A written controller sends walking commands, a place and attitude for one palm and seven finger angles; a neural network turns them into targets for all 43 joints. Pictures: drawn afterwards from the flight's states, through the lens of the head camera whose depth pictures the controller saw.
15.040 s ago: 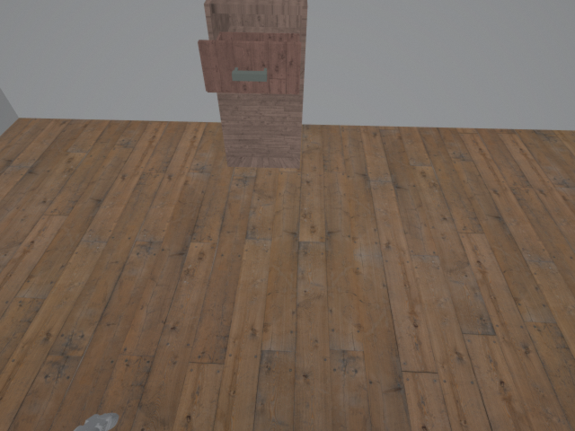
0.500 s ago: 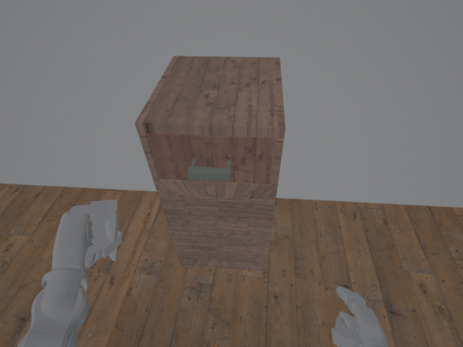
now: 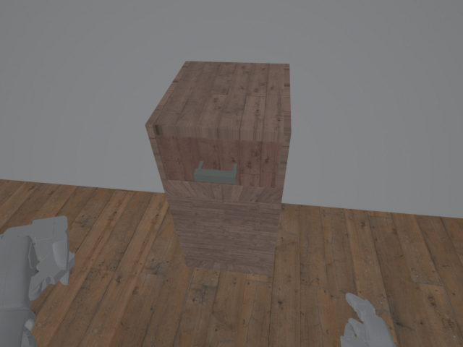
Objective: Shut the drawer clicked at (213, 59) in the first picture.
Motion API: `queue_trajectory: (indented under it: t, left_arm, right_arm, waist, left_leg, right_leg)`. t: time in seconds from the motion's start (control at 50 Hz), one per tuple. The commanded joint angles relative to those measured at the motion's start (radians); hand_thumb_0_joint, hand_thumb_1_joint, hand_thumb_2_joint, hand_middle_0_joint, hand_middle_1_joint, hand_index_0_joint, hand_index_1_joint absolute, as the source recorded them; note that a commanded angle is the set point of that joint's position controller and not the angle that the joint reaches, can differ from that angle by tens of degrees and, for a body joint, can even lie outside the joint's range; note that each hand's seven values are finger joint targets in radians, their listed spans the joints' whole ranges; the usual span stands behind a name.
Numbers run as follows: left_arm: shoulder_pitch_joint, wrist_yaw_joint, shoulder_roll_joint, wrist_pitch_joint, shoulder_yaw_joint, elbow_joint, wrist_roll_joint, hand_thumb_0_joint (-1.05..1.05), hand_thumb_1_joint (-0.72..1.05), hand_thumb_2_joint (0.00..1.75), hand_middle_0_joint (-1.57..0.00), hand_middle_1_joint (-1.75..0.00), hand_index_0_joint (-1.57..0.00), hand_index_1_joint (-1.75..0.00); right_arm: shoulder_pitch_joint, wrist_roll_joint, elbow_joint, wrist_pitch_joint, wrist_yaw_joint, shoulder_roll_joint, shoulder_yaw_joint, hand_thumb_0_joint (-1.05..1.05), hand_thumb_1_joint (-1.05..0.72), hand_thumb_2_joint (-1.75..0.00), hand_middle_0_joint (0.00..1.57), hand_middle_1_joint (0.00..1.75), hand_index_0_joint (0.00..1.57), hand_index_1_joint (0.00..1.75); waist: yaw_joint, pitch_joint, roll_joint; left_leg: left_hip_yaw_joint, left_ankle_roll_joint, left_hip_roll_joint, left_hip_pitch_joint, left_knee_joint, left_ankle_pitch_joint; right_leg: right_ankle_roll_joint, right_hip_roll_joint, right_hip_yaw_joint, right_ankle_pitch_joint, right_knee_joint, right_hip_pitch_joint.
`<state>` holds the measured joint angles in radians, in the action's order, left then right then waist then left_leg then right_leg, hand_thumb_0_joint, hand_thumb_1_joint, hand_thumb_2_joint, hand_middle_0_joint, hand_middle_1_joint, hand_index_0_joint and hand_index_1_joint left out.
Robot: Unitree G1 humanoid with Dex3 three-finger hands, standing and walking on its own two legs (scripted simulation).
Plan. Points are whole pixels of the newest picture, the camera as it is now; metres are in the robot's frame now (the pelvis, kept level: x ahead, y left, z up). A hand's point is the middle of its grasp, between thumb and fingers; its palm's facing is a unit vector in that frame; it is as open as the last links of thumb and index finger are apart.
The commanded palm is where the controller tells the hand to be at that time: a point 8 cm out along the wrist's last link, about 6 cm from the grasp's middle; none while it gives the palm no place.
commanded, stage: step back with the hand held close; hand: left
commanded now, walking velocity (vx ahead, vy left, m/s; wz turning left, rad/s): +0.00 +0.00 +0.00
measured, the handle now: (216, 170) +0.61 +0.13 -0.09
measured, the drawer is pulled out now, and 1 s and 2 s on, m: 0.00 0.00 0.00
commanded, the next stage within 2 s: stop stepping back and stand still in 1.54 s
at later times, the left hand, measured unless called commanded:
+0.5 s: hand (69, 263) +0.17 +0.24 +0.15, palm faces +0.26 -0.82 -0.51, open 3.3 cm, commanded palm +0.11 +0.28 +0.17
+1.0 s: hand (6, 326) +0.09 +0.26 +0.16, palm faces +0.38 -0.76 -0.53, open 3.3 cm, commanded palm +0.02 +0.30 +0.17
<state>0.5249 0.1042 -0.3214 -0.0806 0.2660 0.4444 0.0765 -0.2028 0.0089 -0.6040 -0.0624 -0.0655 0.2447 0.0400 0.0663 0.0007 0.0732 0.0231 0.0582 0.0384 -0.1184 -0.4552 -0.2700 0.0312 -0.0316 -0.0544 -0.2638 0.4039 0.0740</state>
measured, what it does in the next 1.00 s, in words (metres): shifts its weight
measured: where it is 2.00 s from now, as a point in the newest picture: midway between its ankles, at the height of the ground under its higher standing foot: outside the picture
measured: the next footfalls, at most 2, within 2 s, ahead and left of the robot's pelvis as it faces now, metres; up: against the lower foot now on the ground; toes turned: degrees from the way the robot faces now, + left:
right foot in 1.66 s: -0.36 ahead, -0.14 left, +0.00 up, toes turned -6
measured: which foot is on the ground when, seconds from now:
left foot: down 0.00-1.00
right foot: down 0.00-1.00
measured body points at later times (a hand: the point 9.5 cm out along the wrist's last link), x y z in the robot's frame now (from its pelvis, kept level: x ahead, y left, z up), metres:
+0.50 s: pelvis -0.02 +0.01 +0.00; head +0.00 +0.00 +0.45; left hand +0.15 +0.28 +0.18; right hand +0.14 -0.25 -0.09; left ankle -0.01 +0.08 -0.74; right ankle -0.02 -0.10 -0.74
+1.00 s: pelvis -0.09 +0.01 -0.02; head -0.07 +0.03 +0.43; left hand +0.07 +0.30 +0.19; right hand +0.08 -0.23 -0.09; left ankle -0.01 +0.08 -0.74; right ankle -0.03 -0.10 -0.74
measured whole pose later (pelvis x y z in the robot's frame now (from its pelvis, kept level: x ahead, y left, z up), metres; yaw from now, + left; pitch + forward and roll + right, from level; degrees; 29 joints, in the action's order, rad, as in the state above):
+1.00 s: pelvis -0.09 +0.01 -0.02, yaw +4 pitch +0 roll -2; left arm 0.60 0.13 -0.42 -0.26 0.40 0.60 -0.01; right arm -0.23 -0.01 -0.55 -0.04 -0.08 0.23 -0.01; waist -0.01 -0.04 0.01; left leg 0.01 0.09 0.06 -0.43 -0.59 -0.18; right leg 0.00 -0.08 0.05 -0.22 0.58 0.37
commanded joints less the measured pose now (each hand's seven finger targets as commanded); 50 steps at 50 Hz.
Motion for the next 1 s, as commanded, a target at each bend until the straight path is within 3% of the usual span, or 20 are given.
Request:
queue_trajectory:
  t: [0.0, 0.06, 0.08, 0.1, 0.12, 0.18, 0.24, 0.32, 0.34, 0.4, 0.46, 0.54, 0.66, 0.7, 0.76, 0.82, 0.86, 0.9, 0.94, 0.98]
  left_arm:
    - [-0.094, 0.024, -0.204, -0.075, 0.127, 0.278, 0.001, 0.00, 0.90, 0.90, -1.40, -1.60, -1.40, -1.60]
    - [-0.070, 0.026, -0.198, -0.068, 0.129, 0.261, 0.003, 0.00, 0.90, 0.90, -1.40, -1.60, -1.40, -1.60]
    - [-0.222, 0.030, -0.350, -0.128, 0.291, 0.361, 0.000, 0.00, 0.90, 0.90, -1.40, -1.60, -1.40, -1.60]
    - [-0.106, 0.022, -0.269, -0.137, 0.245, 0.216, -0.004, 0.00, 0.90, 0.90, -1.40, -1.60, -1.40, -1.60]
    - [-0.050, 0.015, -0.217, -0.136, 0.197, 0.172, -0.008, 0.00, 0.90, 0.90, -1.40, -1.60, -1.40, -1.60]
    - [0.015, 0.003, -0.166, -0.153, 0.154, 0.149, -0.011, 0.00, 0.90, 0.90, -1.40, -1.60, -1.40, -1.60]
    - [0.076, 0.003, -0.170, -0.161, 0.158, 0.169, -0.009, 0.00, 0.90, 0.90, -1.40, -1.60, -1.40, -1.60]
    - [0.118, 0.019, -0.233, -0.168, 0.221, 0.255, -0.005, 0.00, 0.90, 0.90, -1.40, -1.60, -1.40, -1.60]
    - [0.115, 0.025, -0.260, -0.170, 0.241, 0.285, -0.003, 0.00, 0.90, 0.90, -1.40, -1.60, -1.40, -1.60]
    - [0.132, 0.034, -0.263, -0.171, 0.243, 0.329, -0.002, 0.00, 0.90, 0.90, -1.40, -1.60, -1.40, -1.60]
    - [0.133, 0.036, -0.259, -0.168, 0.236, 0.335, -0.006, 0.00, 0.90, 0.90, -1.40, -1.60, -1.40, -1.60]
    - [0.130, 0.034, -0.231, -0.167, 0.216, 0.291, -0.013, 0.00, 0.90, 0.90, -1.40, -1.60, -1.40, -1.60]
    - [0.083, 0.036, -0.220, -0.184, 0.210, 0.247, -0.037, 0.00, 0.90, 0.90, -1.40, -1.60, -1.40, -1.60]
    - [0.066, 0.037, -0.216, -0.192, 0.204, 0.258, -0.047, 0.00, 0.90, 0.90, -1.40, -1.60, -1.40, -1.60]
    - [0.040, 0.041, -0.225, -0.210, 0.205, 0.312, -0.059, 0.00, 0.90, 0.90, -1.40, -1.60, -1.40, -1.60]
    - [0.049, 0.048, -0.235, -0.222, 0.219, 0.354, -0.067, 0.00, 0.90, 0.90, -1.40, -1.60, -1.40, -1.60]
    - [0.055, 0.051, -0.240, -0.227, 0.233, 0.377, -0.074, 0.00, 0.90, 0.90, -1.40, -1.60, -1.40, -1.60]
    - [0.062, 0.049, -0.247, -0.235, 0.251, 0.374, -0.082, 0.00, 0.90, 0.90, -1.40, -1.60, -1.40, -1.60]
    - [0.072, 0.048, -0.260, -0.239, 0.278, 0.351, -0.087, 0.00, 0.90, 0.90, -1.40, -1.60, -1.40, -1.60]
    - [0.064, 0.042, -0.255, -0.248, 0.283, 0.336, -0.081, 0.00, 0.90, 0.90, -1.40, -1.60, -1.40, -1.60]
  right_arm:
    - [0.135, 0.003, 0.172, -0.083, -0.012, 0.092, -0.040, 0.00, -0.90, -0.90, 0.20, 0.30, 0.20, 0.30]
    - [0.140, 0.001, 0.163, -0.092, -0.012, 0.086, -0.036, 0.00, -0.90, -0.90, 0.20, 0.30, 0.20, 0.30]
    - [0.126, 0.001, 0.194, -0.069, -0.006, 0.118, -0.053, 0.00, -0.90, -0.90, 0.20, 0.30, 0.20, 0.30]
    - [0.121, -0.005, 0.156, -0.055, -0.008, 0.097, -0.057, 0.00, -0.90, -0.90, 0.20, 0.30, 0.20, 0.30]
    - [0.120, -0.006, 0.156, -0.041, -0.002, 0.099, -0.061, 0.00, -0.90, -0.90, 0.20, 0.30, 0.20, 0.30]
    - [0.116, -0.007, 0.161, -0.014, 0.006, 0.107, -0.076, 0.00, -0.90, -0.90, 0.20, 0.30, 0.20, 0.30]
    - [0.125, -0.006, 0.174, 0.005, 0.005, 0.110, -0.087, 0.00, -0.90, -0.90, 0.20, 0.30, 0.20, 0.30]
    - [0.127, 0.004, 0.203, 0.028, 0.000, 0.102, -0.098, 0.00, -0.90, -0.90, 0.20, 0.30, 0.20, 0.30]
    - [0.131, 0.004, 0.208, 0.031, -0.006, 0.106, -0.098, 0.00, -0.90, -0.90, 0.20, 0.30, 0.20, 0.30]
    - [0.120, 0.006, 0.221, 0.035, -0.013, 0.104, -0.099, 0.00, -0.90, -0.90, 0.20, 0.30, 0.20, 0.30]
    - [0.114, 0.005, 0.220, 0.033, -0.020, 0.108, -0.102, 0.00, -0.90, -0.90, 0.20, 0.30, 0.20, 0.30]
    - [0.116, -0.002, 0.212, 0.027, -0.022, 0.115, -0.108, 0.00, -0.90, -0.90, 0.20, 0.30, 0.20, 0.30]
    - [0.124, 0.002, 0.218, 0.015, -0.024, 0.121, -0.106, 0.00, -0.90, -0.90, 0.20, 0.30, 0.20, 0.30]
    - [0.115, 0.001, 0.224, 0.010, -0.022, 0.126, -0.108, 0.00, -0.90, -0.90, 0.20, 0.30, 0.20, 0.30]
    - [0.104, -0.007, 0.227, -0.005, -0.023, 0.130, -0.107, 0.00, -0.90, -0.90, 0.20, 0.30, 0.20, 0.30]
    - [0.094, -0.011, 0.230, -0.020, -0.025, 0.132, -0.106, 0.00, -0.90, -0.90, 0.20, 0.30, 0.20, 0.30]
    - [0.098, -0.011, 0.231, -0.031, -0.030, 0.134, -0.105, 0.00, -0.90, -0.90, 0.20, 0.30, 0.20, 0.30]
    - [0.096, -0.012, 0.229, -0.039, -0.030, 0.132, -0.111, 0.00, -0.90, -0.90, 0.20, 0.30, 0.20, 0.30]
    - [0.097, -0.013, 0.227, -0.045, -0.029, 0.133, -0.120, 0.00, -0.90, -0.90, 0.20, 0.30, 0.20, 0.30]
    - [0.095, -0.011, 0.217, -0.046, -0.027, 0.131, -0.123, 0.00, -0.90, -0.90, 0.20, 0.30, 0.20, 0.30]
  waist:
    - [-0.003, 0.094, 0.013]
    - [-0.002, 0.053, 0.001]
    - [-0.050, -0.036, -0.033]
    - [-0.056, -0.058, -0.088]
    - [-0.062, -0.064, -0.099]
    - [-0.066, -0.002, -0.055]
    - [-0.058, 0.079, -0.030]
    - [-0.055, 0.190, -0.095]
    - [-0.051, 0.211, -0.077]
    - [-0.053, 0.229, -0.041]
    - [-0.055, 0.205, -0.001]
    - [-0.057, 0.132, 0.014]
    - [-0.069, 0.027, -0.045]
    - [-0.073, 0.007, -0.067]
    - [-0.078, 0.014, -0.046]
    - [-0.077, 0.054, 0.005]
    - [-0.072, 0.075, 0.078]
    - [-0.067, 0.092, 0.098]
    - [-0.066, 0.092, 0.087]
    - [-0.073, 0.072, 0.009]
  left_leg:
    - [-0.071, -0.018, -0.060, 0.023, 0.069, 0.201]
    - [-0.066, -0.022, -0.058, 0.007, 0.061, 0.231]
    - [-0.100, 0.007, -0.075, -0.083, 0.039, 0.138]
    - [-0.103, 0.004, -0.069, -0.075, 0.010, 0.132]
    - [-0.099, 0.002, -0.072, -0.063, 0.002, 0.149]
    - [-0.095, -0.002, -0.087, -0.051, 0.026, 0.241]
    - [-0.091, 0.003, -0.100, -0.049, 0.047, 0.341]
    - [-0.082, 0.004, -0.108, -0.065, 0.026, 0.408]
    - [-0.083, 0.003, -0.107, -0.078, 0.023, 0.421]
    - [-0.093, 0.001, -0.112, -0.100, 0.018, 0.455]
    - [-0.112, 0.005, -0.125, -0.119, 0.037, 0.460]
    - [-0.146, 0.017, -0.145, -0.224, 0.093, 0.309]
    - [-0.200, 0.051, -0.163, -0.501, 0.187, -0.209]
    - [-0.201, 0.055, -0.154, -0.534, 0.164, -0.295]
    - [-0.219, 0.059, -0.157, -0.525, 0.161, -0.339]
    - [-0.241, 0.066, -0.176, -0.546, 0.190, -0.361]
    - [-0.276, 0.079, -0.205, -0.619, 0.240, -0.394]
    - [-0.288, 0.092, -0.227, -0.681, 0.250, -0.408]
    - [-0.281, 0.099, -0.227, -0.731, 0.225, -0.414]
    - [-0.260, 0.094, -0.205, -0.724, 0.177, -0.385]
  right_leg:
    - [0.008, 0.040, 0.063, 0.172, -0.052, 0.014]
    - [0.010, 0.039, 0.065, 0.208, -0.056, 0.018]
    - [0.004, 0.100, 0.198, 0.235, -0.114, 0.099]
    - [0.014, 0.130, 0.211, 0.237, -0.131, 0.134]
    - [0.012, 0.138, 0.212, 0.249, -0.137, 0.155]
    - [-0.002, 0.126, 0.157, 0.310, -0.089, 0.124]
    - [-0.021, 0.109, 0.111, 0.358, -0.038, 0.076]
    - [-0.033, 0.110, 0.108, 0.460, 0.010, 0.014]
    - [-0.034, 0.111, 0.108, 0.487, 0.021, -0.004]
    - [-0.033, 0.102, 0.108, 0.499, 0.056, -0.011]
    - [-0.038, 0.080, 0.093, 0.435, 0.077, 0.016]
    - [-0.039, 0.057, 0.091, 0.296, 0.088, 0.028]
    - [-0.036, 0.047, 0.133, 0.097, 0.103, -0.038]
    - [-0.033, 0.054, 0.156, -0.013, 0.068, -0.009]
    - [-0.031, 0.050, 0.162, -0.089, 0.054, 0.026]
    - [-0.035, 0.023, 0.146, -0.025, 0.115, -0.022]
    - [-0.042, -0.011, 0.129, 0.079, 0.217, -0.107]
    - [-0.048, -0.031, 0.129, 0.151, 0.291, -0.168]
    - [-0.048, -0.034, 0.155, 0.174, 0.309, -0.194]
    - [-0.039, -0.026, 0.189, 0.192, 0.294, -0.155]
